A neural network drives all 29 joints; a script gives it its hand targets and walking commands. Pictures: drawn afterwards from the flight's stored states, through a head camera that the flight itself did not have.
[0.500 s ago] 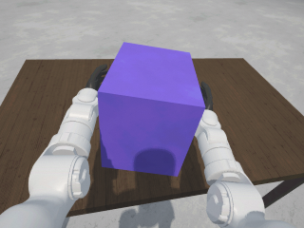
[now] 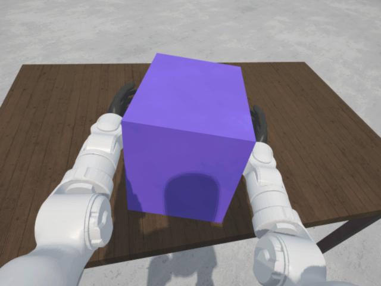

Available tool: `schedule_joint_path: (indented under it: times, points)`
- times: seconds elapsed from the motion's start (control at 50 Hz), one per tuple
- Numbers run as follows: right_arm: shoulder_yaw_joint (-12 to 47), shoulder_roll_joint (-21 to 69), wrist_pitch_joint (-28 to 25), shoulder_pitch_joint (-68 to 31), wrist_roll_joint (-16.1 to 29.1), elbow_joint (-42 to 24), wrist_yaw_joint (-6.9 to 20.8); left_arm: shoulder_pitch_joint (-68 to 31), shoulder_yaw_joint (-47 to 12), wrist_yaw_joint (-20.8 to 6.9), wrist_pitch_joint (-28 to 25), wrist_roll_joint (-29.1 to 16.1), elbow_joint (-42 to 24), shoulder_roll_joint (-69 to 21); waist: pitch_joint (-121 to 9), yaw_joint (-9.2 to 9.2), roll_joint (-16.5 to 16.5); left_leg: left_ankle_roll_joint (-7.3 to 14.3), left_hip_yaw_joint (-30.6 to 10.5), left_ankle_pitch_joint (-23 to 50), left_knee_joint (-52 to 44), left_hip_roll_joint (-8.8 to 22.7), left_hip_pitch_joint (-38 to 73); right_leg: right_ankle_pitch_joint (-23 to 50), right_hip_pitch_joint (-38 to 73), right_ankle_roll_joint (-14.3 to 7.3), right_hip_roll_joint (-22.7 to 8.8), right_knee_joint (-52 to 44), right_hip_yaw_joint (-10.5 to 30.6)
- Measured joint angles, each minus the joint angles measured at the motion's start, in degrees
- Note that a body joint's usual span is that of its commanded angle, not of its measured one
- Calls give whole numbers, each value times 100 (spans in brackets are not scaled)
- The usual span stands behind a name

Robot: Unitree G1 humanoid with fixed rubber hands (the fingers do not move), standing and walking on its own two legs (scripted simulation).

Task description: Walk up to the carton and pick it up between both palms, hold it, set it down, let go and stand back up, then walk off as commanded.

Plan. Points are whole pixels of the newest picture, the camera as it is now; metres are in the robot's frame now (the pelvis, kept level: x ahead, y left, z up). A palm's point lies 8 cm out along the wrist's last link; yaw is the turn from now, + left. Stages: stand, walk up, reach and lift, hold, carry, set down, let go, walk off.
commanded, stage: set down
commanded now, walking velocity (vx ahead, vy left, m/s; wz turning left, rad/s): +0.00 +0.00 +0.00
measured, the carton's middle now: (187, 133) +0.43 -0.09 +0.08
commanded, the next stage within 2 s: none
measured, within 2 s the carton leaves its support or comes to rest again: rests again in 0.82 s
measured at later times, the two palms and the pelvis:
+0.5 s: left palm (118, 123) +0.45 +0.06 +0.12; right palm (256, 146) +0.35 -0.22 +0.11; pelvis -0.01 +0.00 +0.00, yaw -1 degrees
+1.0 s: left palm (117, 124) +0.46 +0.07 +0.11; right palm (253, 147) +0.36 -0.22 +0.10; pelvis +0.00 +0.00 +0.00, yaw -1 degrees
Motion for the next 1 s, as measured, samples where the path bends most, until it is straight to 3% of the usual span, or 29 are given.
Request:
schedule_joint_path:
  times: [0.54, 1.0]
  points:
    - [-1050, 413, -639, -211, -1116, 61, 340, -162, 782, -232, -622, 468, 513, -44, 288, 123, 17, 12, 139, 133, -134, -38, 77, 55, -53, 3, -64, 74, 28]
    - [-1220, 460, -1377, -73, -1321, 89, 406, 51, 1122, -442, -704, 916, -95, -275, 586, 223, -17, 2, 180, 20, -91, 26, 245, -34, 130, -10, -36, 81, -65]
